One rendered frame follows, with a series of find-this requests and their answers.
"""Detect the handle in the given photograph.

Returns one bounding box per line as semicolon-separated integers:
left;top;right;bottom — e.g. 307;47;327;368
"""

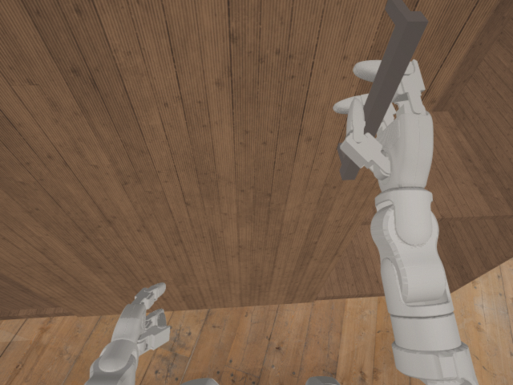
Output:
337;0;429;180

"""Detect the right robot hand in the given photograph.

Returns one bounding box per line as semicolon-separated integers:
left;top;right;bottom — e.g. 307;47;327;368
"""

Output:
333;59;434;192

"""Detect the wardrobe door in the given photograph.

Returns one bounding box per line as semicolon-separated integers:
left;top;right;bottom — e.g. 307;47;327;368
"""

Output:
0;0;498;317
0;273;60;311

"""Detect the left robot hand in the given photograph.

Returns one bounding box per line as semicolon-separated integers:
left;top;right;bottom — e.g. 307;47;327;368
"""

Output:
111;282;170;356

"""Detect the robot right forearm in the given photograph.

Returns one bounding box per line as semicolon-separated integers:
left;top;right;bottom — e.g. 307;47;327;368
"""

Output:
370;187;479;385

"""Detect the robot left forearm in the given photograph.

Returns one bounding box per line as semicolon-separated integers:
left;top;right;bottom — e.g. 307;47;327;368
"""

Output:
84;339;139;385

